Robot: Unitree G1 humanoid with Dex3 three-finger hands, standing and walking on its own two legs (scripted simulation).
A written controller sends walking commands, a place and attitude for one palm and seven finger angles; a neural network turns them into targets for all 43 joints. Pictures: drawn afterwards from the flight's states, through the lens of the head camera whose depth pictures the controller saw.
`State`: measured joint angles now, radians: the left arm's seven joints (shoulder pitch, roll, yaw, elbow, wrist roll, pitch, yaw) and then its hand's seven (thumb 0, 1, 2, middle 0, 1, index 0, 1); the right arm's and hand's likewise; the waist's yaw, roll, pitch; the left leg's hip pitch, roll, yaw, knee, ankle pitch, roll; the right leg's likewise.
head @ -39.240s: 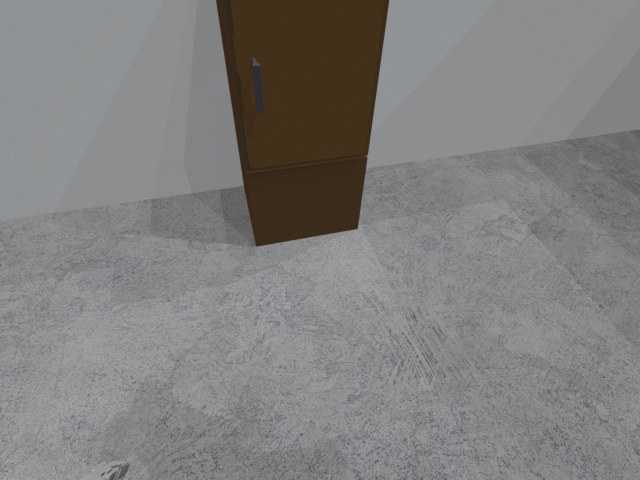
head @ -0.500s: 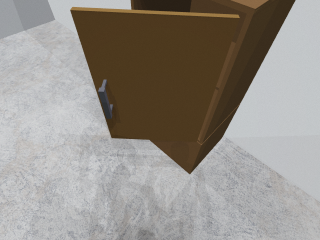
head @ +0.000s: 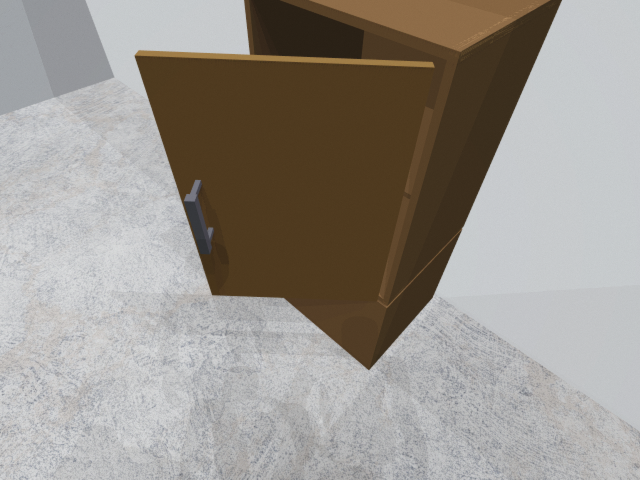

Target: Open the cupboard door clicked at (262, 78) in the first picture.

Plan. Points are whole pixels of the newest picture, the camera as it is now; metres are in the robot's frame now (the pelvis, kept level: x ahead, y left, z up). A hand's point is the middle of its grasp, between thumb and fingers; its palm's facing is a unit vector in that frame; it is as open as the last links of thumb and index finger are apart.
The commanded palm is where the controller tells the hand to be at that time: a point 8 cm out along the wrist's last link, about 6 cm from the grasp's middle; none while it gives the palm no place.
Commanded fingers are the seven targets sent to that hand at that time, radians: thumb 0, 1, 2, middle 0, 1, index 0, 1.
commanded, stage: come to a stop and stand still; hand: left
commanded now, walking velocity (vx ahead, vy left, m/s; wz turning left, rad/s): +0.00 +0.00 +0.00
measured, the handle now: (201, 218) +0.56 +0.26 -0.05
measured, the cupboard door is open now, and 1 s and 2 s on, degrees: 41 41 41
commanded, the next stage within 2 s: look again from close up in 0.22 s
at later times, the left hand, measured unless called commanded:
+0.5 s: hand out of the picture +0.00 +0.19 -0.17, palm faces +0.02 -0.98 -0.22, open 7.4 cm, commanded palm none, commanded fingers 0.00 0.90 0.90 -0.20 -0.30 -0.20 -0.30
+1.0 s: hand out of the picture +0.10 +0.22 -0.12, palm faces +0.24 -0.95 -0.21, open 7.3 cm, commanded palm +0.10 +0.26 -0.07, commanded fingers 0.00 0.76 0.84 -0.21 -0.39 -0.21 -0.39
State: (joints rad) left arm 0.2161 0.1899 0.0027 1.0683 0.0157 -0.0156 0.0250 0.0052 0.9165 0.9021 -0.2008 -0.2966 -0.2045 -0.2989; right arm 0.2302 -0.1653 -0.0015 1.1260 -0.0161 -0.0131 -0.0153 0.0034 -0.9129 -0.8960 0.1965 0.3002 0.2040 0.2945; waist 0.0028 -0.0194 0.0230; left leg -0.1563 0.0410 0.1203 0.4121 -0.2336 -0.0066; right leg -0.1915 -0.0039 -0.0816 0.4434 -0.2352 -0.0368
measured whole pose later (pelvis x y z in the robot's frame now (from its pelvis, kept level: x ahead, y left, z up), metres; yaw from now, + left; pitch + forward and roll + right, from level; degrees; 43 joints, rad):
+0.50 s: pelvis +0.00 +0.01 +0.00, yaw +1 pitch -1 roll +0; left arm 0.29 0.15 -0.01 1.11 0.01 -0.03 0.03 0.01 0.91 0.90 -0.20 -0.30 -0.20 -0.30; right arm 0.27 -0.18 0.00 1.06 -0.02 -0.01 -0.01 0.00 -0.91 -0.90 0.19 0.30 0.20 0.29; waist -0.01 0.04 0.02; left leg -0.21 0.04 0.09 0.51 -0.28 0.01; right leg -0.21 -0.01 -0.10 0.48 -0.26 -0.03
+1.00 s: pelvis +0.00 +0.03 -0.01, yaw +1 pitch +0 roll +1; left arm 0.44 0.17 0.04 0.48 -0.09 0.00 0.09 0.02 0.91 0.90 -0.20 -0.31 -0.21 -0.31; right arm 0.35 -0.18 0.02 0.97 0.02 -0.16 -0.05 0.02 -0.92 -0.90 0.20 0.30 0.21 0.29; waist 0.02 -0.01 0.02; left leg -0.21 -0.01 0.10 0.48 -0.27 0.03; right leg -0.24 -0.05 -0.08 0.52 -0.27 0.00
